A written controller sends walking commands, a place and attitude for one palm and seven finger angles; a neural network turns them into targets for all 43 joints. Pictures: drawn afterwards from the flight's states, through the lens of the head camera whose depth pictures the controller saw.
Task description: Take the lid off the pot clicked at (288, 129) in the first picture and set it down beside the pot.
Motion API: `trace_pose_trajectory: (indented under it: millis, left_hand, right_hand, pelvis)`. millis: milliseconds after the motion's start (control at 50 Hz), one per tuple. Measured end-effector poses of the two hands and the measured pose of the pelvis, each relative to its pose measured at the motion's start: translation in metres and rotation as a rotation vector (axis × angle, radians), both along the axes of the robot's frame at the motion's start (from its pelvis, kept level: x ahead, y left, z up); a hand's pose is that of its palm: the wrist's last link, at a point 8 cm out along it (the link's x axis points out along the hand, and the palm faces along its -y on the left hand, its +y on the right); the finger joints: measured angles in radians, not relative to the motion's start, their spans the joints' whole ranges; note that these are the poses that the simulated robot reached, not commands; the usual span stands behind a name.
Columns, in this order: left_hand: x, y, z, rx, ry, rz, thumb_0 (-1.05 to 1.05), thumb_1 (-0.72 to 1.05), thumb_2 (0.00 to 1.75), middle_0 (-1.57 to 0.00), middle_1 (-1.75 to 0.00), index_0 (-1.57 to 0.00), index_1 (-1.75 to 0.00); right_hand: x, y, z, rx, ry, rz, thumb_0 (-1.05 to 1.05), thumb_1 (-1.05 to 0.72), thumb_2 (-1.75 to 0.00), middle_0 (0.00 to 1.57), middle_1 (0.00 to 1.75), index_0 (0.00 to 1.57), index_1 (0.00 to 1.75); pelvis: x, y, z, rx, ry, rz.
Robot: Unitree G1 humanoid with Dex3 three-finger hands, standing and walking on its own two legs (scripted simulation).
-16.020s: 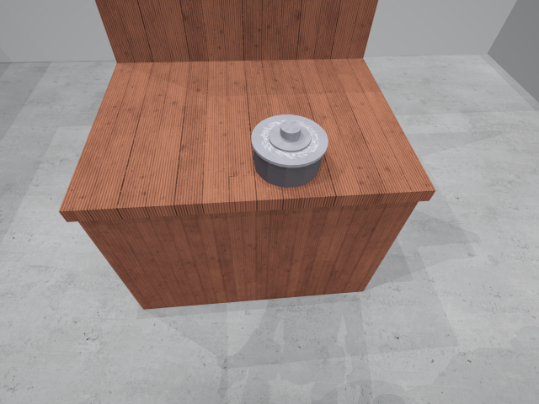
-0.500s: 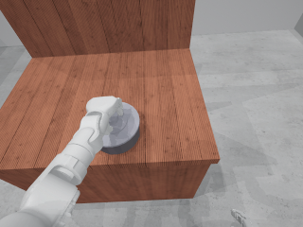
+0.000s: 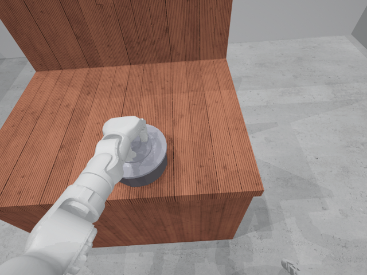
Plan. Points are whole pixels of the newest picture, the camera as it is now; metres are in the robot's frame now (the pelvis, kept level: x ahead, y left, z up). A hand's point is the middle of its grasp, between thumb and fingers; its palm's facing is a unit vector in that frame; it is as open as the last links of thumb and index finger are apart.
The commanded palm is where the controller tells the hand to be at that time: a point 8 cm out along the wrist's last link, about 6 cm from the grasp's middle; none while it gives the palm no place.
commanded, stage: close the fingers and squeeze the knob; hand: left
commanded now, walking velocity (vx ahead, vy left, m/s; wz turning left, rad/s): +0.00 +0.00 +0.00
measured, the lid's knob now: (132, 142) +0.44 +0.15 +0.00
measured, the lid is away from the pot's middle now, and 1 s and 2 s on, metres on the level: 0.01 0.00 0.01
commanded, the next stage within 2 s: lift the lid straight up in 0.46 s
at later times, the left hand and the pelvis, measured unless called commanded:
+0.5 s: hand (129, 145) +0.42 +0.15 +0.02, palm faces -0.36 -0.05 -0.93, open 7.5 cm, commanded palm +0.41 +0.14 +0.08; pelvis +0.00 +0.00 +0.00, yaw +0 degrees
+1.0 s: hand (128, 141) +0.42 +0.15 +0.04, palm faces -0.33 -0.07 -0.94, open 7.5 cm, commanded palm +0.41 +0.15 +0.12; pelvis +0.00 +0.00 +0.00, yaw +0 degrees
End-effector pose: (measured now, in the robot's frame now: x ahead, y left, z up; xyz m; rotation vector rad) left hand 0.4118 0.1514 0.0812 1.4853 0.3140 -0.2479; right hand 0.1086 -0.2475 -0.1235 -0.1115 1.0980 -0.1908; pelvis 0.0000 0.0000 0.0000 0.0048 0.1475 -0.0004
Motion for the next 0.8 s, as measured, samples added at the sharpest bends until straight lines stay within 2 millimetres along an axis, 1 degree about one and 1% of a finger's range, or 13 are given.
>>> trace_pose_trajectory:
  millis: [160, 460, 640, 800]
  left_hand:
    - [0.004, 0.000, 0.000, 0.011, 0.009, -0.002, -0.01, 0.21, 0.82, -0.63, -0.95, -0.67, -0.98]
    - [0.006, -0.001, 0.000, 0.029, 0.011, 0.002, -0.01, 0.19, 0.85, -0.64, -0.96, -0.68, -1.00]
    - [0.007, 0.000, 0.000, 0.017, 0.018, 0.001, -0.01, 0.18, 0.85, -0.64, -0.98, -0.69, -0.99]
    - [0.005, 0.001, 0.001, 0.005, 0.011, -0.012, 0.00, 0.18, 0.84, -0.64, -0.97, -0.70, -0.98]
  right_hand:
    - [-0.003, -0.003, 0.001, -0.015, 0.000, -0.004, 0.01, -0.90, -0.90, 0.20, 0.30, 0.20, 0.30]
    - [-0.015, -0.003, -0.004, -0.010, 0.035, -0.017, 0.01, -0.90, -0.90, 0.20, 0.30, 0.20, 0.30]
    - [-0.015, -0.002, -0.003, -0.014, 0.030, -0.019, 0.01, -0.90, -0.90, 0.20, 0.30, 0.20, 0.30]
    - [-0.010, -0.002, 0.000, -0.019, 0.009, -0.025, 0.01, -0.90, -0.90, 0.20, 0.30, 0.20, 0.30]
  pelvis:
    - [-0.002, 0.000, -0.001, 0.000, 0.006, 0.000]
    - [-0.003, 0.001, -0.001, 0.000, 0.012, 0.000]
    - [-0.002, 0.001, 0.000, 0.000, 0.008, -0.002]
    - [0.001, 0.002, 0.001, -0.002, -0.002, -0.003]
